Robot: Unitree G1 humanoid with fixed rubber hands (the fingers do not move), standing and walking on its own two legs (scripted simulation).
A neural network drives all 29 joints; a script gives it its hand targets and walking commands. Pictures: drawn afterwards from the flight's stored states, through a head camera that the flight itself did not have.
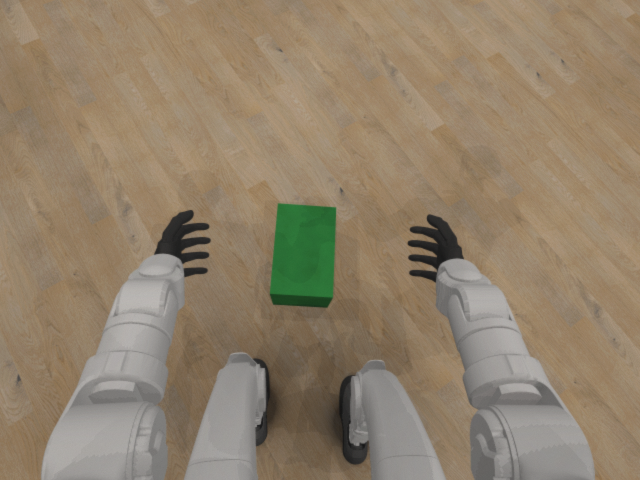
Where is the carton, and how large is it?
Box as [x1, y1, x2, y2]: [270, 203, 335, 307]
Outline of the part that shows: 278,203 270,285 270,295 273,304 326,307 332,298 335,207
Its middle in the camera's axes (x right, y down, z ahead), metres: -0.04 +0.06 +1.05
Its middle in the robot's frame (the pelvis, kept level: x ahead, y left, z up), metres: +0.52 +0.01 -0.60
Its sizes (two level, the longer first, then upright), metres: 0.236 0.152 0.166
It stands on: the floor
